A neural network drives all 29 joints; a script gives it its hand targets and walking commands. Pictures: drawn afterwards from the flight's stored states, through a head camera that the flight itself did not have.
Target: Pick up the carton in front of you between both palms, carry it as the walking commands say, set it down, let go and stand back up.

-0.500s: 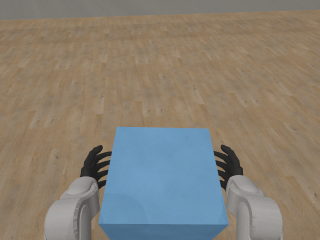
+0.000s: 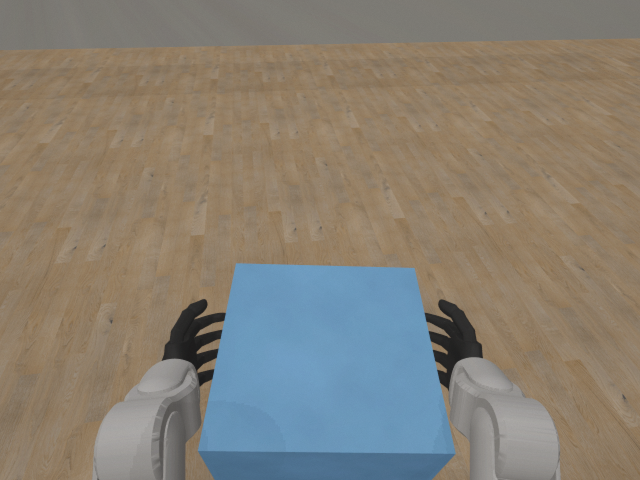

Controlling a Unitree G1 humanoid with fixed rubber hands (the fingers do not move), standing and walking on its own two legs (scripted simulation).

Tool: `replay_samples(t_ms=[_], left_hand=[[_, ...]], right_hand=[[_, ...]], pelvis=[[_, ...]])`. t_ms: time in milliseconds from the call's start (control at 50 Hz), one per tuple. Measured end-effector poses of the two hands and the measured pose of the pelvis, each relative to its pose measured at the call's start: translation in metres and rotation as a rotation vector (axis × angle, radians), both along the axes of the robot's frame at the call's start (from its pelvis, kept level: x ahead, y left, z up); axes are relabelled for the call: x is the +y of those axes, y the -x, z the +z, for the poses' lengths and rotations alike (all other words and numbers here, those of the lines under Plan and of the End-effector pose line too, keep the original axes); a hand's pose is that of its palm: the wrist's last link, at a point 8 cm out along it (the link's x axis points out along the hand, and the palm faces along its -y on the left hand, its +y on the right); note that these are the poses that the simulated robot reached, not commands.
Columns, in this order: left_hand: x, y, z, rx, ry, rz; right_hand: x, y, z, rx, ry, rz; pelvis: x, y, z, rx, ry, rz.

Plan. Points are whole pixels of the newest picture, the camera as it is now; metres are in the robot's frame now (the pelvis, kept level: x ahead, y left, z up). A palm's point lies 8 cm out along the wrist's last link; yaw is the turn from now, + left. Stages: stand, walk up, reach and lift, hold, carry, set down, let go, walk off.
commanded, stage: carry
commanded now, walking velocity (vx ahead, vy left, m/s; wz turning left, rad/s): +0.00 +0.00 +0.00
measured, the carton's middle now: (321, 394) +0.24 +0.00 +0.02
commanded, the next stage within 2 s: hold in 1.10 s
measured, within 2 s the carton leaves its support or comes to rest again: neither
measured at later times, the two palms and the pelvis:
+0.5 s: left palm (193, 389) +0.24 +0.15 +0.04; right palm (448, 388) +0.24 -0.15 +0.04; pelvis -0.03 +0.00 +0.00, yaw +0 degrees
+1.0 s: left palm (193, 379) +0.25 +0.15 +0.04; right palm (441, 377) +0.25 -0.15 +0.04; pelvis -0.03 +0.00 +0.00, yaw +0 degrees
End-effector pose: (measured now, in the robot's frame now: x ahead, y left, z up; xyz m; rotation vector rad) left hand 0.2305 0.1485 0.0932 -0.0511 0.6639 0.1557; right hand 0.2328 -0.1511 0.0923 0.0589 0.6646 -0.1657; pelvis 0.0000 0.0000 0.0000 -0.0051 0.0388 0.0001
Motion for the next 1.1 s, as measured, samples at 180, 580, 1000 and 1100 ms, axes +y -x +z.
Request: replay_samples(t_ms=[180,580,1000,1100], left_hand=[[0.001,0.003,-0.017,0.044,-0.027,-0.013],[0.000,-0.011,-0.062,0.043,-0.080,-0.067],[0.004,-0.020,-0.056,0.004,-0.075,-0.061],[0.005,-0.020,-0.055,0.004,-0.074,-0.060]], right_hand=[[0.002,0.002,-0.018,0.045,0.019,0.024],[0.002,-0.010,-0.061,0.046,0.083,0.059],[0.005,-0.019,-0.055,0.007,0.077,0.055],[0.006,-0.019,-0.055,0.006,0.078,0.055]], pelvis=[[0.000,0.017,0.002,-0.007,-0.003,0.000],[0.001,0.036,0.001,-0.005,-0.006,-0.001],[0.004,0.034,0.000,-0.003,-0.005,0.000],[0.005,0.034,0.000,-0.004,-0.005,-0.001]])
